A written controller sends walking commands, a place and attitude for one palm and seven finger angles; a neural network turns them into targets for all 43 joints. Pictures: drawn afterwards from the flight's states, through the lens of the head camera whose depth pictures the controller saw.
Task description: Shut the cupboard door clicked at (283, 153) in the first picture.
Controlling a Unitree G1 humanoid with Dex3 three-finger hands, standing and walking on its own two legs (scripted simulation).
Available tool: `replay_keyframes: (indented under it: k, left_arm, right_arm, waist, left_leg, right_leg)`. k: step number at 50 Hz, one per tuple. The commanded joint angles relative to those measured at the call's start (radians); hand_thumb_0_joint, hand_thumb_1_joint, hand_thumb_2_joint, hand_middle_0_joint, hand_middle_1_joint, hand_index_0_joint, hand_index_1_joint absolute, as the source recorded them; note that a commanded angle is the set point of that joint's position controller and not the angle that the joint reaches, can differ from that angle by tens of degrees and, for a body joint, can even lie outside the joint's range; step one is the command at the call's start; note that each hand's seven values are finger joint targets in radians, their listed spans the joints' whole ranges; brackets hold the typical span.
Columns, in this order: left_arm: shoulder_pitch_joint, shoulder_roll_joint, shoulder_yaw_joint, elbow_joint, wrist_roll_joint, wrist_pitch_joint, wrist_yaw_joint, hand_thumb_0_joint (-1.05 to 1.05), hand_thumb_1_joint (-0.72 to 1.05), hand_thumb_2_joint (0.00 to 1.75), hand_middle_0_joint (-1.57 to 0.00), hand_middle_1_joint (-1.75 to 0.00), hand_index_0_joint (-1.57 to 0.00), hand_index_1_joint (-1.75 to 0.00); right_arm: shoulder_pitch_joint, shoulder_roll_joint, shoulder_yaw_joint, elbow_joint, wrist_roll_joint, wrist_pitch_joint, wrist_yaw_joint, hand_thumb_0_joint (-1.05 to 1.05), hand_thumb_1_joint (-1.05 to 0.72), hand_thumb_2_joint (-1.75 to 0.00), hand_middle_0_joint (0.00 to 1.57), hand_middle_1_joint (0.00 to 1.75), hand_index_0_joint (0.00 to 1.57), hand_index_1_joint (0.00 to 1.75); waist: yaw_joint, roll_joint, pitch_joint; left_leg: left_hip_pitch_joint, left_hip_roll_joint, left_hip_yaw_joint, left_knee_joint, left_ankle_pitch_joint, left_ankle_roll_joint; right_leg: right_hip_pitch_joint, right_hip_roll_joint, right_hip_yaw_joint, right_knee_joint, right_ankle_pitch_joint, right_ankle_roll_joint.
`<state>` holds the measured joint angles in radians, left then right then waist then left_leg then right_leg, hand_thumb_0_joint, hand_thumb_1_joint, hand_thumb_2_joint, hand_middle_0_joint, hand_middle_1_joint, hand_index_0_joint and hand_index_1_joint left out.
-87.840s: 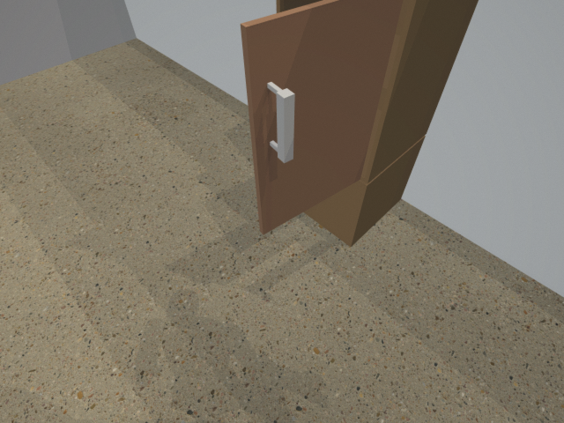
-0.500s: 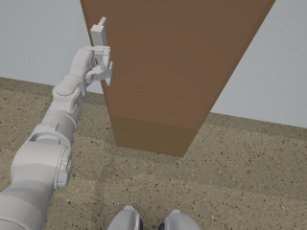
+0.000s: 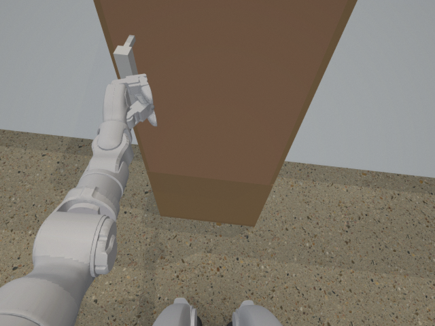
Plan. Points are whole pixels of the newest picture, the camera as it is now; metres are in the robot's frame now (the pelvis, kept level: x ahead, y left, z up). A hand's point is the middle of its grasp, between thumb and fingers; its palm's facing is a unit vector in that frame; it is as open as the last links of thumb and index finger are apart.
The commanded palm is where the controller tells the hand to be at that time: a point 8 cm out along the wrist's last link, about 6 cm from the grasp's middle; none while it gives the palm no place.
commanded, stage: pull the fist back off the door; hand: left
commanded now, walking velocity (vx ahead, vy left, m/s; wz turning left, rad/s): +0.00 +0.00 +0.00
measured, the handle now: (135, 80) +0.57 +0.14 +0.11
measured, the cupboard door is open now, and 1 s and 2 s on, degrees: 0 0 0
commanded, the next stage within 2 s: draw the hand back to the body in 0.42 s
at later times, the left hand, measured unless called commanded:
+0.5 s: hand (154, 131) +0.43 +0.09 +0.12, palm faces +0.00 -1.00 -0.04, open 3.1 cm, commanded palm +0.41 +0.14 +0.12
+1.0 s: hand (120, 157) +0.34 +0.13 +0.16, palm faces -0.01 -1.00 -0.05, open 3.1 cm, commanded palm +0.32 +0.19 +0.16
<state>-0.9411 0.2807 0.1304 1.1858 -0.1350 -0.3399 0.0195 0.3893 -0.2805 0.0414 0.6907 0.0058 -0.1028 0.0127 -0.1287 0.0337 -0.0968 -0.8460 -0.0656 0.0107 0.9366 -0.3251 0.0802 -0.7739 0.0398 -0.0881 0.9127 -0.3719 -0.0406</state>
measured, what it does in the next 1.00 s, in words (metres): shifts its weight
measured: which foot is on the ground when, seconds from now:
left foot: down 0.00-1.00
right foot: down 0.00-1.00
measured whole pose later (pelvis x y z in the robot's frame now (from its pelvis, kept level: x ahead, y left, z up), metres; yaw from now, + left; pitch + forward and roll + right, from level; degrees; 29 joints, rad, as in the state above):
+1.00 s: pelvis +0.06 -0.04 +0.04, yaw -1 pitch +2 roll +0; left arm 0.03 0.24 0.13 0.08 -0.26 -0.06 -0.17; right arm 0.23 -0.27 0.04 0.54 0.08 -0.02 -0.06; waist 0.02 0.06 -0.08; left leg -0.39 -0.04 0.01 0.69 -0.33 0.05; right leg -0.34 0.08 -0.05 0.68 -0.37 -0.08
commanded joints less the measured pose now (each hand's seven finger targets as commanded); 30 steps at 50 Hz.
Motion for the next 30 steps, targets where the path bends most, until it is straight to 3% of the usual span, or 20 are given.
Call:
replay_keyframes:
  k: [1,3,5,7,8,11,12,15,16,17,18,21,23,24,27,30]
  left_arm:
    - [-0.396,0.087,0.041,-0.282,-0.017,-0.088,-0.023,0.00,0.90,0.90,-1.30,-1.50,-1.30,-1.50]
    - [-0.339,0.095,0.044,-0.327,-0.004,-0.111,-0.022,0.00,0.90,0.90,-1.30,-1.50,-1.30,-1.50]
    - [-0.243,0.061,0.026,-0.404,-0.002,-0.122,-0.020,0.00,0.90,0.90,-1.30,-1.50,-1.30,-1.50]
    - [-0.122,0.078,0.056,-0.449,-0.011,-0.109,-0.014,0.00,0.90,0.90,-1.30,-1.50,-1.30,-1.50]
    - [-0.073,0.118,0.089,-0.483,-0.013,-0.104,-0.010,0.00,0.90,0.90,-1.30,-1.50,-1.30,-1.50]
    - [0.026,0.093,0.077,-0.610,-0.019,-0.083,-0.002,0.00,0.90,0.90,-1.30,-1.50,-1.30,-1.50]
    - [0.056,0.087,0.070,-0.648,-0.019,-0.078,0.000,0.00,0.90,0.90,-1.30,-1.50,-1.30,-1.50]
    - [0.134,0.086,0.061,-0.811,-0.018,-0.085,-0.001,0.00,0.90,0.90,-1.30,-1.50,-1.30,-1.50]
    - [0.169,0.056,0.036,-0.863,-0.022,-0.085,-0.006,0.00,0.90,0.90,-1.30,-1.50,-1.30,-1.50]
    - [0.230,0.060,0.043,-0.904,-0.025,-0.083,-0.011,0.00,0.90,0.90,-1.30,-1.50,-1.30,-1.50]
    - [0.249,0.049,0.023,-0.936,-0.029,-0.077,-0.020,0.00,0.90,0.90,-1.30,-1.50,-1.30,-1.50]
    - [0.261,-0.009,-0.042,-0.917,-0.033,-0.030,-0.051,0.00,0.90,0.90,-1.30,-1.50,-1.30,-1.50]
    - [0.279,-0.014,-0.054,-0.903,-0.044,0.009,-0.072,0.00,0.90,0.90,-1.30,-1.50,-1.30,-1.50]
    - [0.278,-0.007,-0.044,-0.890,-0.049,0.025,-0.079,0.00,0.90,0.90,-1.30,-1.50,-1.30,-1.50]
    - [0.281,0.000,-0.032,-0.923,-0.067,0.050,-0.093,0.00,0.90,0.90,-1.30,-1.50,-1.30,-1.50]
    - [0.399,0.090,0.062,-1.032,-0.076,0.038,-0.098,0.00,0.90,0.90,-1.30,-1.50,-1.30,-1.50]
  right_arm:
    - [0.036,-0.170,-0.076,-0.124,0.004,-0.030,-0.002,0.00,-0.90,-0.90,0.20,0.30,0.20,0.30]
    - [0.037,-0.167,-0.080,-0.139,0.005,-0.021,0.003,0.00,-0.90,-0.90,0.20,0.30,0.20,0.30]
    - [0.026,-0.160,-0.086,-0.156,0.007,-0.013,0.013,0.00,-0.90,-0.90,0.20,0.30,0.20,0.30]
    - [0.014,-0.157,-0.090,-0.176,0.012,0.000,0.016,0.00,-0.90,-0.90,0.20,0.30,0.20,0.30]
    - [0.012,-0.161,-0.090,-0.186,0.013,0.007,0.013,0.00,-0.90,-0.90,0.20,0.30,0.20,0.30]
    - [-0.018,-0.136,-0.086,-0.218,0.020,0.023,0.013,0.00,-0.90,-0.90,0.20,0.30,0.20,0.30]
    - [-0.026,-0.131,-0.084,-0.227,0.022,0.028,0.012,0.00,-0.90,-0.90,0.20,0.30,0.20,0.30]
    - [-0.057,-0.117,-0.086,-0.247,0.025,0.031,0.005,0.00,-0.90,-0.90,0.20,0.30,0.20,0.30]
    - [-0.064,-0.110,-0.085,-0.251,0.024,0.030,0.005,0.00,-0.90,-0.90,0.20,0.30,0.20,0.30]
    - [-0.073,-0.106,-0.086,-0.256,0.027,0.029,0.004,0.00,-0.90,-0.90,0.20,0.30,0.20,0.30]
    - [-0.077,-0.107,-0.085,-0.259,0.028,0.028,0.000,0.00,-0.90,-0.90,0.20,0.30,0.20,0.30]
    - [-0.087,-0.098,-0.082,-0.237,0.038,0.034,-0.006,0.00,-0.90,-0.90,0.20,0.30,0.20,0.30]
    - [-0.098,-0.101,-0.080,-0.238,0.046,0.039,-0.016,0.00,-0.90,-0.90,0.20,0.30,0.20,0.30]
    - [-0.106,-0.099,-0.078,-0.233,0.047,0.041,-0.020,0.00,-0.90,-0.90,0.20,0.30,0.20,0.30]
    - [-0.133,-0.093,-0.071,-0.240,0.050,0.045,-0.030,0.00,-0.90,-0.90,0.20,0.30,0.20,0.30]
    - [-0.169,-0.086,-0.063,-0.267,0.047,0.048,-0.034,0.00,-0.90,-0.90,0.20,0.30,0.20,0.30]
  waist:
    - [-0.015,-0.003,-0.336]
    - [0.000,0.009,-0.338]
    - [0.025,0.043,-0.369]
    - [0.049,-0.013,-0.369]
    - [0.064,-0.024,-0.371]
    - [0.082,-0.046,-0.328]
    - [0.081,-0.070,-0.307]
    - [0.095,-0.043,-0.331]
    - [0.096,-0.045,-0.354]
    - [0.110,-0.028,-0.360]
    - [0.099,-0.029,-0.364]
    - [0.064,-0.051,-0.272]
    - [0.059,-0.055,-0.228]
    - [0.058,-0.080,-0.239]
    - [0.073,-0.086,-0.266]
    - [0.131,-0.060,-0.358]
  left_leg:
    - [0.365,0.076,-0.172,-0.209,-0.207,-0.056]
    - [0.391,0.078,-0.171,-0.210,-0.162,-0.057]
    - [0.457,0.087,-0.168,-0.213,-0.087,-0.064]
    - [0.445,0.084,-0.138,-0.211,-0.044,-0.057]
    - [0.430,0.078,-0.119,-0.207,-0.001,-0.053]
    - [0.406,0.069,-0.064,-0.206,0.070,-0.043]
    - [0.395,0.066,-0.053,-0.208,0.079,-0.038]
    - [0.433,0.061,-0.031,-0.201,0.163,-0.033]
    - [0.458,0.060,-0.029,-0.198,0.200,-0.032]
    - [0.473,0.060,-0.026,-0.196,0.235,-0.034]
    - [0.488,0.058,-0.021,-0.187,0.265,-0.030]
    - [0.482,0.061,-0.030,-0.192,0.242,-0.031]
    - [0.478,0.056,-0.025,-0.191,0.210,-0.027]
    - [0.468,0.053,-0.028,-0.193,0.194,-0.028]
    - [0.471,0.046,-0.030,-0.197,0.197,-0.030]
    - [0.486,0.038,-0.024,-0.205,0.275,-0.031]
  right_leg:
    - [0.020,-0.004,0.069,-0.166,-0.069,0.005]
    - [0.033,0.000,0.064,-0.160,-0.047,0.000]
    - [0.039,0.005,0.056,-0.155,-0.005,-0.003]
    - [0.101,0.012,0.063,-0.176,0.015,0.000]
    - [0.148,0.012,0.066,-0.182,0.042,-0.001]
    - [0.220,0.013,0.084,-0.208,0.121,0.009]
    - [0.243,0.012,0.089,-0.217,0.142,0.013]
    - [0.305,0.008,0.104,-0.215,0.257,0.018]
    - [0.326,0.007,0.104,-0.211,0.303,0.019]
    - [0.342,0.007,0.107,-0.208,0.346,0.019]
    - [0.353,0.005,0.110,-0.207,0.389,0.026]
    - [0.312,-0.001,0.109,-0.226,0.392,0.036]
    - [0.311,-0.010,0.126,-0.253,0.381,0.049]
    - [0.325,-0.018,0.132,-0.260,0.383,0.054]
    - [0.371,-0.032,0.143,-0.263,0.419,0.055]
    - [0.495,-0.048,0.158,-0.240,0.590,0.064]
